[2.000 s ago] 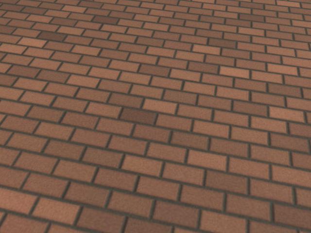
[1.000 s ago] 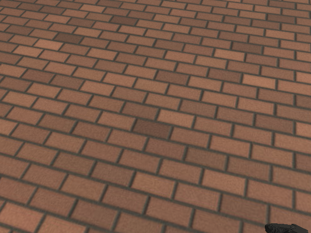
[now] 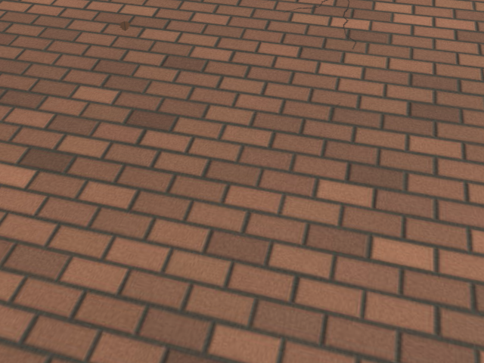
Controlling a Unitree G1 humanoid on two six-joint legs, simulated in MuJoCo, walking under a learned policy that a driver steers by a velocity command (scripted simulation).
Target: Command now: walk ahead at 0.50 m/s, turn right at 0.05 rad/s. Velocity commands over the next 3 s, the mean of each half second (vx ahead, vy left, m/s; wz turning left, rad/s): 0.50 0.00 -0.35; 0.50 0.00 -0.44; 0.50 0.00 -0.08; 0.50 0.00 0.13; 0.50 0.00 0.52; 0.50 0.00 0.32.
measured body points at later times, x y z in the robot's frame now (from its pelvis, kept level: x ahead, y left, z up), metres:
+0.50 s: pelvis +0.27 +0.05 +0.00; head +0.29 +0.05 +0.45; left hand +0.46 +0.30 -0.12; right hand +0.25 -0.23 -0.13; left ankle +0.26 +0.16 -0.75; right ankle +0.36 -0.14 -0.67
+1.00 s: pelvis +0.52 -0.09 +0.00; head +0.54 -0.11 +0.45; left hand +0.69 +0.13 -0.12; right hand +0.54 -0.40 -0.12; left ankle +0.69 +0.04 -0.67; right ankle +0.48 -0.14 -0.75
